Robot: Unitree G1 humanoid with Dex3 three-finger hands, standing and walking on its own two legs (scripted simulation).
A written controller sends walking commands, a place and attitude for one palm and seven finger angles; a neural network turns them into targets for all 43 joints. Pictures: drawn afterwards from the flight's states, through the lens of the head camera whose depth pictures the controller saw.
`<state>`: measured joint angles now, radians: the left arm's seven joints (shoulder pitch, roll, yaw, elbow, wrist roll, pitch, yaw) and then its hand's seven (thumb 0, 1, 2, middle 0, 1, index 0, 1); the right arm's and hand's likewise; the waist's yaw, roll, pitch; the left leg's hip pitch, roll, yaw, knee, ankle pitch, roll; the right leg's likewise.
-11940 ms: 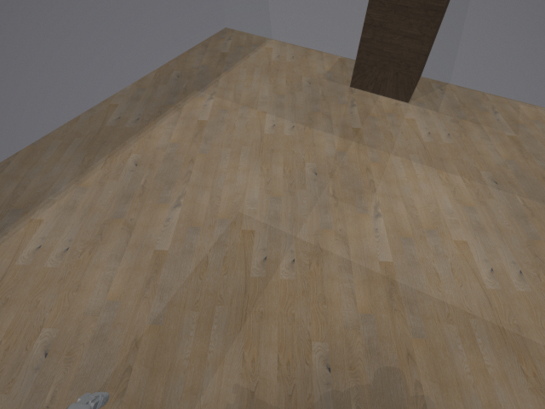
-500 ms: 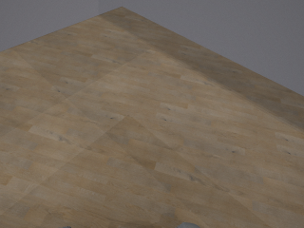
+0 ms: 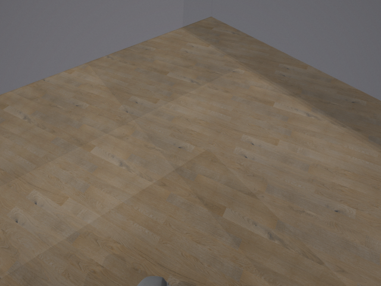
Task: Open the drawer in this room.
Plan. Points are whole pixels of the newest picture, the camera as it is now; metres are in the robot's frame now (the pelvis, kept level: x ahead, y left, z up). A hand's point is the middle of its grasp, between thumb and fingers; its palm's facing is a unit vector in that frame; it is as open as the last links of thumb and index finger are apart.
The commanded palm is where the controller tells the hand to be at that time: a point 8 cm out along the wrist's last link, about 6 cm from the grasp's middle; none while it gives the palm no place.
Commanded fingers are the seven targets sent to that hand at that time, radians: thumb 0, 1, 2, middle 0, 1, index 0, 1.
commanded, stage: turn or walk to find it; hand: left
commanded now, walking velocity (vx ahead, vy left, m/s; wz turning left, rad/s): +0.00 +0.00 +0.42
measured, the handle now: out of the picture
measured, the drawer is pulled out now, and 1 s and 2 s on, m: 0.00 0.00 0.00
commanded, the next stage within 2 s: none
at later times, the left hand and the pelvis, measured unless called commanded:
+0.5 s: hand out of the picture +0.01 +0.28 -0.17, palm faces +0.24 -0.94 -0.22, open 7.4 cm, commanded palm none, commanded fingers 0.00 0.90 0.90 -0.20 -0.30 -0.20 -0.30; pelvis -0.02 +0.06 +0.00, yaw +11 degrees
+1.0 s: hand out of the picture -0.05 +0.20 -0.15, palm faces +0.41 -0.87 -0.26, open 7.4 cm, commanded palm none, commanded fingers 0.00 0.90 0.90 -0.20 -0.30 -0.20 -0.30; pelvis -0.04 +0.00 +0.00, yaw +25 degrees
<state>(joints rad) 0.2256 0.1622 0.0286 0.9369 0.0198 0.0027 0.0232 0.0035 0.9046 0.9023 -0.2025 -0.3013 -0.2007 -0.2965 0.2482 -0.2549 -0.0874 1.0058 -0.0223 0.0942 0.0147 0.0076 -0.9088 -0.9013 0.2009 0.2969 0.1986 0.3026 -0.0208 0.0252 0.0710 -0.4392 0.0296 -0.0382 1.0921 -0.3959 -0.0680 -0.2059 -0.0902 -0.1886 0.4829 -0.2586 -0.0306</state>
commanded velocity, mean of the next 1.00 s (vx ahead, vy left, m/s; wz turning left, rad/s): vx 0.00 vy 0.00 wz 0.42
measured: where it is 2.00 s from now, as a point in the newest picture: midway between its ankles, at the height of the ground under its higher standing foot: outside the picture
